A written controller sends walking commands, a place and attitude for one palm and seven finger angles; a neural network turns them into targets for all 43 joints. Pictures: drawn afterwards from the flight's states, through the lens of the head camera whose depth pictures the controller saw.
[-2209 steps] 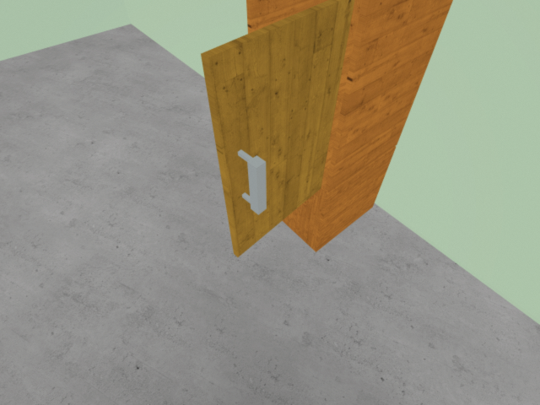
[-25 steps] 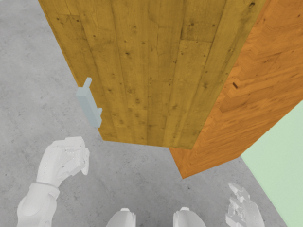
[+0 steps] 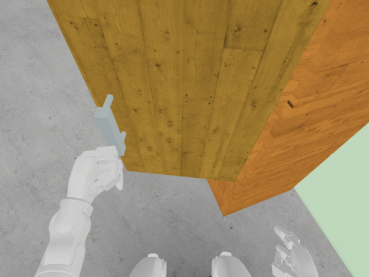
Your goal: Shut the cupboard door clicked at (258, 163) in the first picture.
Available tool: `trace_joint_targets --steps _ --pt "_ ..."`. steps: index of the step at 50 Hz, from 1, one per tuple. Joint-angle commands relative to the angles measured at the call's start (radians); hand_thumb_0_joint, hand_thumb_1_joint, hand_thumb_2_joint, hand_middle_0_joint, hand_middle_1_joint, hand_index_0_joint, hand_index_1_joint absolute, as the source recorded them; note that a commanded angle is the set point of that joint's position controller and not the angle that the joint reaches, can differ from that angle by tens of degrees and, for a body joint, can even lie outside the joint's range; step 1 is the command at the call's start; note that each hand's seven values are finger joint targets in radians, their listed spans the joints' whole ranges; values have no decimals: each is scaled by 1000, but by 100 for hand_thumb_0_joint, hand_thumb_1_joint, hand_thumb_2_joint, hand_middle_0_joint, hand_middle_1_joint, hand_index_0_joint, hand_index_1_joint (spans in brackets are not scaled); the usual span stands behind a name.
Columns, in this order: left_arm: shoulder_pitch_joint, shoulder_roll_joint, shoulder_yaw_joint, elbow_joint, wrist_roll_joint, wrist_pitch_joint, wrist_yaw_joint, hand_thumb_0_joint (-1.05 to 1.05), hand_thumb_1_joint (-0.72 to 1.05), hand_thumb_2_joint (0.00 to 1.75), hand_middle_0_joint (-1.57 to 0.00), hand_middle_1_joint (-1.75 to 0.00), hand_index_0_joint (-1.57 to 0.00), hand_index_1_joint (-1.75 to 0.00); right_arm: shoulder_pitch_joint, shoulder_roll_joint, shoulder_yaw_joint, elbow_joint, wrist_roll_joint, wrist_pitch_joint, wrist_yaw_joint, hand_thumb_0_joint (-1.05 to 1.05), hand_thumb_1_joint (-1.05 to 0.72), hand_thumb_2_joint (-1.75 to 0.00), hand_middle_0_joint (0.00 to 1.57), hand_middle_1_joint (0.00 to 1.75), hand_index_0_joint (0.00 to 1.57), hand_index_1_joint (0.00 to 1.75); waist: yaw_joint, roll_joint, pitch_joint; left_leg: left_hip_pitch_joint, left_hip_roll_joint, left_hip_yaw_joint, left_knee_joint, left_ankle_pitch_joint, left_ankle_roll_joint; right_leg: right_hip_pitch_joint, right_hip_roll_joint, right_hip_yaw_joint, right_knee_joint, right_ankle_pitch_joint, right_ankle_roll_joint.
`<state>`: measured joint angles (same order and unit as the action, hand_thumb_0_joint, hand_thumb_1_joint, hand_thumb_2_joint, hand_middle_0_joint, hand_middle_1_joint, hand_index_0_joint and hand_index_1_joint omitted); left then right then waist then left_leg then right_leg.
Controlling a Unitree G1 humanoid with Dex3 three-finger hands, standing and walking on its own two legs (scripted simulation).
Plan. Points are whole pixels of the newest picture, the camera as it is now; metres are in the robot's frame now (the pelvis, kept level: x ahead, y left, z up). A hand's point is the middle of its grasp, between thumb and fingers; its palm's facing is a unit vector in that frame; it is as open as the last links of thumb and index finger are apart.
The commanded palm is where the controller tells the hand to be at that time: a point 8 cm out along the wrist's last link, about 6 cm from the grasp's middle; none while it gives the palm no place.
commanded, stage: bring the fist close to the handle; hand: left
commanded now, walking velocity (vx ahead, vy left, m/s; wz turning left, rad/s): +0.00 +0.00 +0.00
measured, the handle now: (114, 126) +0.43 +0.18 +0.05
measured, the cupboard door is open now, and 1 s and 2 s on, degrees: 64 61 49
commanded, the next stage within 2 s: push the door shut along its arc in 0.48 s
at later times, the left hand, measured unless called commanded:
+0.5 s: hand (125, 170) +0.32 +0.13 +0.05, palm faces -0.09 -1.00 -0.04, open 3.1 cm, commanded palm +0.31 +0.19 +0.05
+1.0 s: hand (126, 151) +0.36 +0.14 +0.05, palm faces -0.19 -0.98 -0.05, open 3.1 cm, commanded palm +0.36 +0.19 +0.05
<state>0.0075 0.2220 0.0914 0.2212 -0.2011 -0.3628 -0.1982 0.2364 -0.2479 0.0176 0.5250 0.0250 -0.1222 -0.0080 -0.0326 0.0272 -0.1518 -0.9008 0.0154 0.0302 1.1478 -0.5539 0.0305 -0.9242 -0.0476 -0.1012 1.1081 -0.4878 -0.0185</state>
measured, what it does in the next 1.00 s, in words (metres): stands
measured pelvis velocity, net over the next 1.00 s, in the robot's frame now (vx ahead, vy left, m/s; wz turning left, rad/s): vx -0.01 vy -0.01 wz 0.00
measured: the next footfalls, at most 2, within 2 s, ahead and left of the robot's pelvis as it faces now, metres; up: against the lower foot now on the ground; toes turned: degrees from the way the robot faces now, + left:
none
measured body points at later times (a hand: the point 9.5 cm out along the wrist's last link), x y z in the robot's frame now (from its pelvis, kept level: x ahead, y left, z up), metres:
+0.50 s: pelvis +0.00 +0.00 +0.01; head +0.08 +0.00 +0.45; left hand +0.32 +0.19 +0.05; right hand +0.14 -0.25 -0.09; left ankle +0.00 +0.10 -0.65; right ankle +0.03 -0.11 -0.65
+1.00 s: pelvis -0.01 -0.01 +0.00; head +0.08 -0.01 +0.45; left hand +0.37 +0.19 +0.06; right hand +0.12 -0.27 -0.10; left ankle +0.00 +0.10 -0.65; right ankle +0.03 -0.11 -0.65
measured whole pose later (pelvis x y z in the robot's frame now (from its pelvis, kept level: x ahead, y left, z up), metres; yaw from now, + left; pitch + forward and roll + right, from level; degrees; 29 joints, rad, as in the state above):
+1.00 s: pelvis -0.01 -0.01 +0.00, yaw +0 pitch +18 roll -1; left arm -0.31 0.29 0.14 0.56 -0.21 -0.37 -0.31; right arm 0.25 -0.27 0.02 0.57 0.04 -0.06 -0.02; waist -0.06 0.02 -0.13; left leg -0.90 0.02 0.03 1.12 -0.52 0.02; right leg -0.92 -0.04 -0.10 1.08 -0.46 -0.03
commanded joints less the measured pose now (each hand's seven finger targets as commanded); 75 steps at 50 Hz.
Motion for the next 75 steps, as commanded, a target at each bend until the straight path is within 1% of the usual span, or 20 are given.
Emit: trace_joint_targets --steps 1,3,8,11,17,22,26,29,30,37,41,47,51,55,62,63,66,71,72,75 --pt "-243 81 13 -208 -10 -40 7 0 90 90 -130 -150 -130 -150 15 -143 -67 -136 9 -32 -19 0 -90 -90 20 30 20 30 -23 11 -302 179 -13 -66 -180 344 -13 226 33 53 -138 270 -7" --pt "-294 74 14 -211 -12 -51 26 0 90 90 -130 -150 -130 -150 15 -137 -65 -127 6 -32 -19 0 -90 -90 20 30 20 30 -21 11 -321 193 -13 -70 -183 359 -17 230 33 49 -131 280 -7" --pt "-223 102 69 -127 3 -74 59 0 90 90 -130 -150 -130 -150 15 -132 -65 -122 2 -16 -10 0 -90 -90 20 30 20 30 5 -33 -317 162 -16 -54 -191 352 -18 266 34 56 -134 288 -7" --pt "-221 120 77 -74 19 -65 59 0 90 90 -130 -150 -130 -150 19 -139 -66 -123 4 3 -4 0 -90 -90 20 30 20 30 5 -30 -282 135 -18 -50 -201 324 -18 269 34 61 -142 269 -9" --pt "-233 74 23 -159 1 -81 39 0 90 90 -130 -150 -130 -150 21 -133 -69 -138 8 12 -4 0 -90 -90 20 30 20 30 -6 -6 -331 195 -14 -46 -202 383 -14 298 35 64 -153 329 -7" --pt "-298 82 27 -135 5 -118 51 0 90 90 -130 -150 -130 -150 16 -134 -68 -108 3 3 -10 0 -90 -90 20 30 20 30 -26 -23 -274 166 -14 -54 -194 322 -13 246 36 61 -150 272 -5" --pt "-267 108 57 -86 14 -116 51 0 90 90 -130 -150 -130 -150 18 -141 -72 -102 3 6 -9 0 -90 -90 20 30 20 30 -12 -22 -285 154 -18 -49 -190 317 -12 256 35 68 -149 271 -8" --pt "-272 68 12 -112 13 -102 38 0 90 90 -130 -150 -130 -150 12 -133 -71 -115 5 10 -3 0 -90 -90 20 30 20 30 -11 12 -319 185 -18 -46 -196 342 -15 266 32 67 -148 295 -6" --pt "-254 95 39 -116 8 -99 36 0 90 90 -130 -150 -130 -150 14 -135 -73 -117 6 11 -3 0 -90 -90 20 30 20 30 -1 0 -331 179 -19 -44 -198 342 -15 291 32 71 -152 299 -7" --pt "-457 160 80 -24 6 -108 9 0 90 90 -130 -150 -130 -150 17 -141 -62 -83 8 15 -22 0 -90 -90 20 30 20 30 -48 -60 -284 113 -22 -42 -173 267 -3 274 31 96 -169 253 2" --pt "-518 215 123 82 -6 -92 -37 0 90 90 -130 -150 -130 -150 21 -151 -59 -75 13 20 -28 0 -90 -90 20 30 20 30 -35 -25 -288 92 -26 -38 -172 246 -3 285 28 109 -174 224 -4" --pt "-596 187 84 125 -30 -68 -118 0 90 90 -130 -150 -130 -150 48 -153 -61 -72 19 23 -24 0 -90 -90 20 30 20 30 -46 17 -368 158 -21 -47 -173 337 -6 295 27 97 -161 325 -6" --pt "-707 169 50 173 -25 -71 -129 0 90 90 -130 -150 -130 -150 67 -159 -63 -56 21 24 -27 0 -90 -90 20 30 20 30 -78 -13 -327 145 -18 -54 -166 322 -1 244 29 92 -165 303 -5" --pt "-862 197 51 260 -3 -92 -130 0 90 90 -130 -150 -130 -150 79 -166 -63 -28 20 27 -29 0 -90 -90 20 30 20 30 -101 -24 -301 116 -20 -60 -161 239 2 190 28 98 -172 207 -4" --pt "-965 190 34 350 2 -83 -177 0 90 90 -130 -150 -130 -150 113 -178 -68 -8 19 42 -21 0 -90 -90 20 30 20 30 -104 62 -414 238 -13 -88 -163 336 -6 136 35 71 -144 251 -18" --pt "-966 186 43 368 -7 -76 -180 0 90 90 -130 -150 -130 -150 112 -178 -68 -9 19 46 -20 0 -90 -90 20 30 20 30 -99 53 -414 233 -15 -88 -167 328 -7 138 35 70 -147 242 -17" --pt "-1062 208 55 426 0 -78 -171 0 90 90 -130 -150 -130 -150 127 -182 -64 2 19 52 -24 0 -90 -90 20 30 20 30 -123 15 -363 204 -13 -96 -169 296 -1 103 40 65 -150 209 -18" --pt "-1080 247 102 470 19 -105 -150 0 90 90 -130 -150 -130 -150 148 -185 -64 1 9 61 -16 0 -90 -90 20 30 20 30 -104 42 -410 237 -11 -107 -171 347 -8 87 41 59 -126 224 -23" --pt "-1115 237 86 477 26 -110 -150 0 90 90 -130 -150 -130 -150 152 -183 -62 4 7 64 -13 0 -90 -90 20 30 20 30 -117 36 -409 239 -10 -108 -170 348 -9 81 41 59 -127 227 -19" --pt "-1137 241 89 493 38 -120 -150 0 90 90 -130 -150 -130 -150 160 -184 -65 4 4 71 -8 0 -90 -90 20 30 20 30 -115 44 -422 247 -8 -113 -171 348 -11 72 41 59 -120 221 -21"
